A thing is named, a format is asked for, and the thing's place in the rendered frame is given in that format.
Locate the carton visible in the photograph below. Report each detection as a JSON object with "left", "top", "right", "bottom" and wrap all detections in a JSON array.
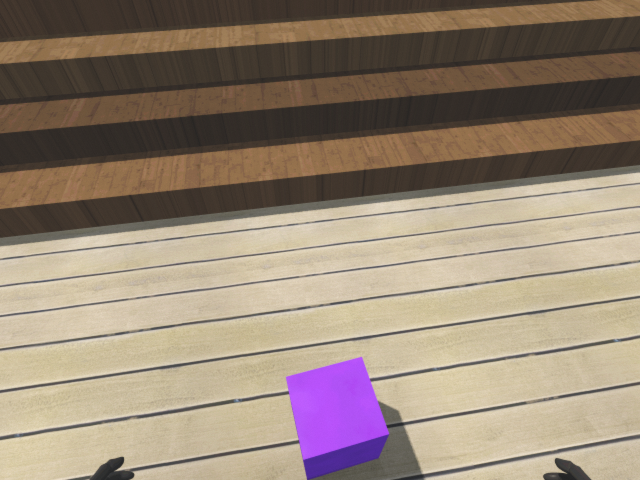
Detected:
[{"left": 286, "top": 357, "right": 389, "bottom": 480}]

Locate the robot right hand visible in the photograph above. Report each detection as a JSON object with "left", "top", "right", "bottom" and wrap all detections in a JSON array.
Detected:
[{"left": 543, "top": 458, "right": 591, "bottom": 480}]

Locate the robot left hand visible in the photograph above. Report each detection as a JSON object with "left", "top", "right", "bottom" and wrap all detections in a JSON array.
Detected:
[{"left": 89, "top": 457, "right": 134, "bottom": 480}]

